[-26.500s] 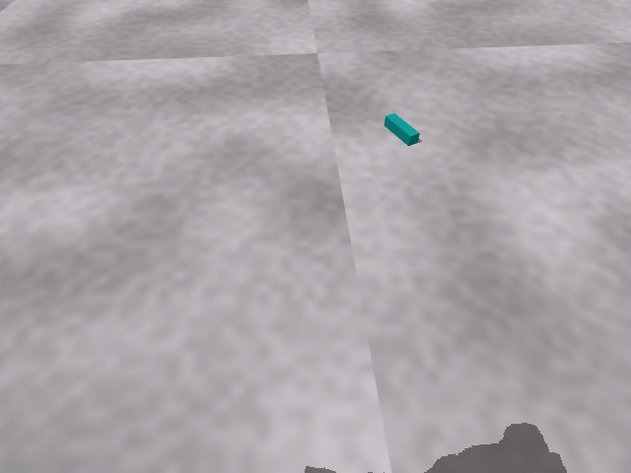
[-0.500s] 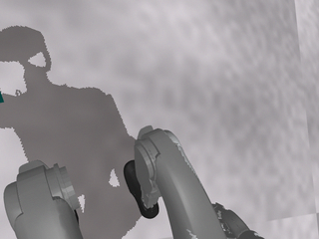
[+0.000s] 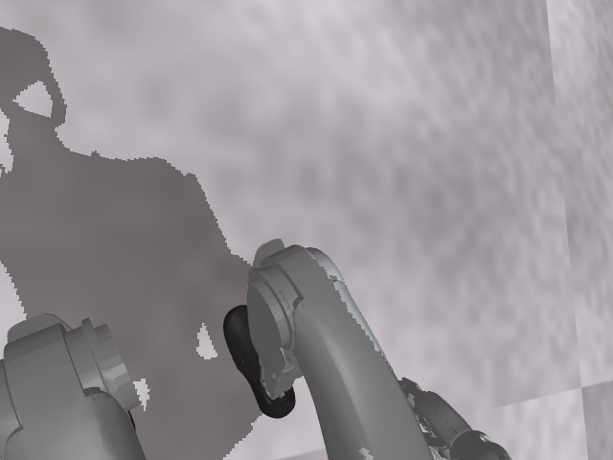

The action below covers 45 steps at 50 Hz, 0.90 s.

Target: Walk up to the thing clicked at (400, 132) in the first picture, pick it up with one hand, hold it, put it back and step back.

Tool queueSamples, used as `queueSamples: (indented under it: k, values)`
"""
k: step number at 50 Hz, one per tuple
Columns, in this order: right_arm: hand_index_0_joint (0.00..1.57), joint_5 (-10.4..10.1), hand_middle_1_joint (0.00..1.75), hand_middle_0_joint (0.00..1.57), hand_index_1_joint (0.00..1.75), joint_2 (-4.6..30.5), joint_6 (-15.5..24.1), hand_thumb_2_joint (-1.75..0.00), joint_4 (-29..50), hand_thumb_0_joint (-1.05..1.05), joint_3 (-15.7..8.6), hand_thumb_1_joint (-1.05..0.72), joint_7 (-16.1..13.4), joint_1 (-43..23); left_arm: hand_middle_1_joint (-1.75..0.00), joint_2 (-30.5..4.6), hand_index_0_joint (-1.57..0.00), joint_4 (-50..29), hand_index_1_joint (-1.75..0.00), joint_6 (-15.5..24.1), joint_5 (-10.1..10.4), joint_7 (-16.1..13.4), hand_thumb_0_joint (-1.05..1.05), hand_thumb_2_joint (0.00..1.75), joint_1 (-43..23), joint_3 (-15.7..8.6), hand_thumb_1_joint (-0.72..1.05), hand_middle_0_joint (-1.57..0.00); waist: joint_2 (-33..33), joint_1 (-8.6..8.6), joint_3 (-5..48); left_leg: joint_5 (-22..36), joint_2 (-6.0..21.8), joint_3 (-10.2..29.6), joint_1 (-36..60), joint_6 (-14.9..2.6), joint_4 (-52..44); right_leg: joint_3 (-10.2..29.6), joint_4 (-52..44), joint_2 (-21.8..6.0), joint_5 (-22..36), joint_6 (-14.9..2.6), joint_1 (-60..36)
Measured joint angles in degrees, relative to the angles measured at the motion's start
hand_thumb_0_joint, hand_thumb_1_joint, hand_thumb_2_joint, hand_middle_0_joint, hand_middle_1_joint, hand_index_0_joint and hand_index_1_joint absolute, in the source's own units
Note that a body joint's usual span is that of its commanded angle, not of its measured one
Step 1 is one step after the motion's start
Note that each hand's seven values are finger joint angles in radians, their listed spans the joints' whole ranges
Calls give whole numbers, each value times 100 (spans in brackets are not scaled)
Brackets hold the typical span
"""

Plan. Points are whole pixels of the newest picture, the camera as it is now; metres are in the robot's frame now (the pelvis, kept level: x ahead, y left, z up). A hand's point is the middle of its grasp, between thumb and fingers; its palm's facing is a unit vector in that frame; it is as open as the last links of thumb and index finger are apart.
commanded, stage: rest palm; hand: left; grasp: from above
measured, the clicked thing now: out of the picture +0.47 +0.38 -0.28
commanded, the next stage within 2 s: close in 1.06 s
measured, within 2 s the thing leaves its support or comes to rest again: neither
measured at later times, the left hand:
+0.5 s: hand out of the picture +0.45 +0.35 -0.25, palm faces -0.47 -0.12 -0.87, open 13.8 cm
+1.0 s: hand out of the picture +0.46 +0.35 -0.26, palm faces -0.47 -0.12 -0.88, open 13.2 cm
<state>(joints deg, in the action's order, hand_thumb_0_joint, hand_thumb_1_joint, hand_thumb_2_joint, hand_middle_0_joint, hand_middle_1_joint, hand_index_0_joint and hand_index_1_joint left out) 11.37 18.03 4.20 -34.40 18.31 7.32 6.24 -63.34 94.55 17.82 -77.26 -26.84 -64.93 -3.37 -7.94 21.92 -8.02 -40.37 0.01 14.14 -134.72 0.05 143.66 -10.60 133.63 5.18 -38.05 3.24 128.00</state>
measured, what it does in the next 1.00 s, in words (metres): stands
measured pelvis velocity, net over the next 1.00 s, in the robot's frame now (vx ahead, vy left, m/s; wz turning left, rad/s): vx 0.00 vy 0.00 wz -0.03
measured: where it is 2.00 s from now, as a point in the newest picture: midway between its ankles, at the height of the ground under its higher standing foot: (200, 419)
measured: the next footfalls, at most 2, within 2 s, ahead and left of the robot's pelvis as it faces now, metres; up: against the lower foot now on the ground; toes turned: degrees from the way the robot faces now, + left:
none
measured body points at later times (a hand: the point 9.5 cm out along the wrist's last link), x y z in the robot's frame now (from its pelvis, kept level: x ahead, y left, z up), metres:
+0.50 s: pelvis +0.00 +0.00 +0.00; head +0.28 +0.15 +0.32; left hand +0.47 +0.36 -0.20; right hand +0.07 -0.25 -0.05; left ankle +0.06 +0.12 -0.28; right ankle +0.11 -0.11 -0.28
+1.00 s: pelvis +0.00 +0.00 +0.00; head +0.28 +0.15 +0.31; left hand +0.48 +0.35 -0.21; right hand +0.07 -0.25 -0.05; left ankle +0.06 +0.12 -0.28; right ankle +0.11 -0.11 -0.28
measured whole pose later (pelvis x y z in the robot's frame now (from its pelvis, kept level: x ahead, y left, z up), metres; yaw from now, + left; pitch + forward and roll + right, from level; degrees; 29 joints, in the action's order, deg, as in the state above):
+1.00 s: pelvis +0.00 +0.00 +0.00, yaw -1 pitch +28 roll -16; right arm 12.4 19.7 7.7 -33.4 21.0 8.7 4.6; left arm -65.7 96.2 17.1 -75.9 -29.1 -64.6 -2.6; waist -10.0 22.5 -11.1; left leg -40.9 0.3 15.7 -134.1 -0.2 145.4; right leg -11.9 133.9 5.8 -37.7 3.7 127.0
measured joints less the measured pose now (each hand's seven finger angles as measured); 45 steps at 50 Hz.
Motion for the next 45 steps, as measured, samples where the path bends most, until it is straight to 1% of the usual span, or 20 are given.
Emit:
queueSamples:
  k: [9, 19, 23, 28, 33, 39, 45]
  values:
    - [20, 18, 30, 20, 30, 6, 88, -90, 46, 0, 56, -92, 44, -84, -102, -34, -9, 0, -103, -39, 82, -6, 0, 101, 20, 15, -52, -10, -58, -11, -70, -18, -4, 38, 15, -2, 42, -31, 8, 7, -9, 4, -35]
    - [20, 57, 30, 20, 30, 56, 144, -91, 54, 0, 131, -92, 68, -101, -104, -95, -10, 52, -104, 24, 41, -80, 0, 101, 51, 57, -50, -10, -118, -9, -129, -14, -2, 75, 34, -20, 75, -63, -1, 20, 8, 17, -79]
    - [20, 66, 30, 20, 30, 72, 178, -91, 29, 0, 164, -92, 89, -102, -105, -114, -10, 119, -104, 10, 56, -141, 0, 100, 43, 107, -50, -10, -148, 8, -133, -23, 6, 91, 44, -21, 96, -75, 5, 30, 13, 20, -88]
    - [20, 87, 30, 20, 30, 99, 212, -91, 45, 0, 185, -92, 97, -98, -106, -143, -10, 145, -105, 8, 18, -198, 0, 101, 49, 90, -49, -11, -156, 22, -170, -18, 2, 109, 35, -26, 113, -91, 5, 33, 21, 24, -91]
    - [20, 93, 30, 20, 30, 122, 270, -91, 62, 0, 215, -92, 112, -102, -106, -174, -11, 202, -106, -19, 34, -229, 0, 100, 39, 117, -47, -11, -175, 46, -209, -24, 11, 114, 38, -28, 124, -93, 10, 40, 25, 29, -89]
    - [20, 105, 30, 20, 30, 142, 315, -91, 66, 0, 255, -92, 126, -132, -107, -210, -11, 228, -106, -39, 67, -296, 0, 100, 33, 48, -46, -11, -198, 64, -253, -41, 22, 134, 44, -24, 150, -108, 21, 52, 28, 34, -89]
    - [20, 111, 30, 20, 30, 167, 349, -91, 99, 0, 263, -92, 134, -136, -108, -225, -13, 166, -107, -68, 90, -258, 0, 100, 35, 48, -44, -12, -206, 59, -291, -48, 27, 141, 50, -22, 163, -113, 30, 57, 30, 35, -89]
